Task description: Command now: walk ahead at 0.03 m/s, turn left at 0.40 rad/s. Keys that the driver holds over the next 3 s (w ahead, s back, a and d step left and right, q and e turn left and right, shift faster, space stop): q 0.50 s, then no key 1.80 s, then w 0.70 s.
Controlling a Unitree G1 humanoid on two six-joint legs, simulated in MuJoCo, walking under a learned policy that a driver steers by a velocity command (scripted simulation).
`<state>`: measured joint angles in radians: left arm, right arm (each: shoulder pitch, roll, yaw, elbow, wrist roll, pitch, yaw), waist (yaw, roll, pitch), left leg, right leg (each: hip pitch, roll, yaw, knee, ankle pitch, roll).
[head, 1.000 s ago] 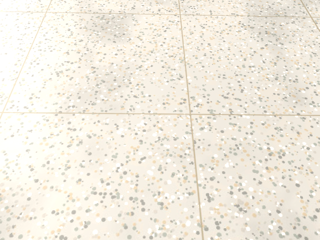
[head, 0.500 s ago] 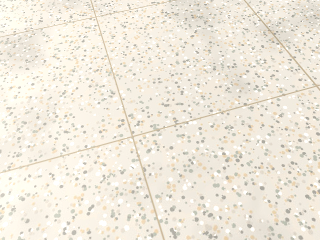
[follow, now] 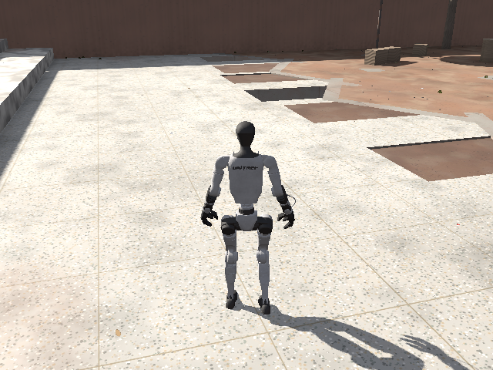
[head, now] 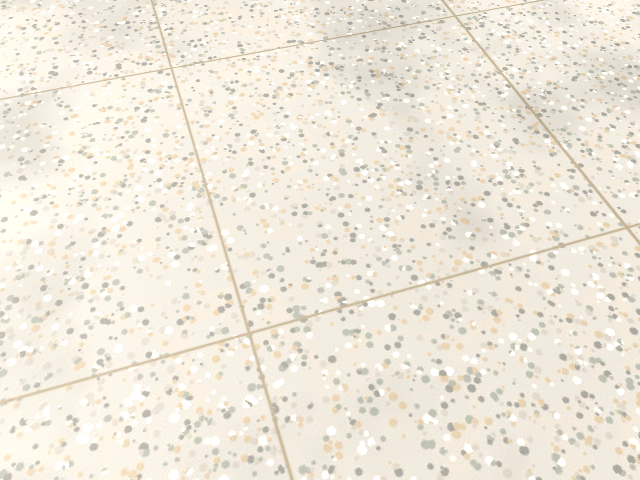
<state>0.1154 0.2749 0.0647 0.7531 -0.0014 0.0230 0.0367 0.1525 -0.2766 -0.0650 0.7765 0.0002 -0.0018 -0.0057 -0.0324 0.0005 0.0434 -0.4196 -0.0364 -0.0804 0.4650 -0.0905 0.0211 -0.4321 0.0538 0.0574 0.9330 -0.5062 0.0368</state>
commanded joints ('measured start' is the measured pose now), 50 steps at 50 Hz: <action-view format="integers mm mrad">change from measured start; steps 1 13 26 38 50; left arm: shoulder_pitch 74 -16 66 99 45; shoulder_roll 59 112 213 111 110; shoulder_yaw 20 28 71 35 11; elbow -37 -94 -74 -40 -32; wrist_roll -5 14 -23 3 13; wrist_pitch -13 -51 -23 -4 -35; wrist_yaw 3 12 -7 1 -24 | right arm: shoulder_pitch -46 76 -30 -81 -28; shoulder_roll -173 -143 -103 -110 -90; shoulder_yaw -53 -68 -44 -17 7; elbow -85 -79 -223 -185 -86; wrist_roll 4 9 23 -11 -24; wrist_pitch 14 42 59 -3 -10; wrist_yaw -21 -27 32 -3 9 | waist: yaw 32 -5 58 64 19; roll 181 -107 -184 135 -115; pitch -171 -69 -100 -147 -71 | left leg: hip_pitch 132 -267 37 245 197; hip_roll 179 1 39 230 50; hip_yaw -278 -40 157 -68 14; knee -182 758 129 -118 -18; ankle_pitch -93 -302 -222 329 -168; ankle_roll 167 -91 -46 205 4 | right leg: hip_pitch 61 273 353 -38 193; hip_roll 5 -316 -371 -126 -173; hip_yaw -8 138 -45 -29 41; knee -162 -615 -512 44 -517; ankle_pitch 88 602 723 143 336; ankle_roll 11 -216 -216 55 -77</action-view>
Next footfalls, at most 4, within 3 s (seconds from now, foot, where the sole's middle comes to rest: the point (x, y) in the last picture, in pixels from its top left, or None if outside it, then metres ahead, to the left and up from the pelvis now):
0.12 right None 0.07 -0.14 -0.77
0.56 left None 0.01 0.12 -0.77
0.94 right None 0.11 -0.10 -0.77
3.00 left None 0.38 0.27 -0.77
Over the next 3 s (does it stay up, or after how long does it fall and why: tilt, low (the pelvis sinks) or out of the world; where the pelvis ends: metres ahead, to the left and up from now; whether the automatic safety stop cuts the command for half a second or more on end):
stays up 0.24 0.10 -0.02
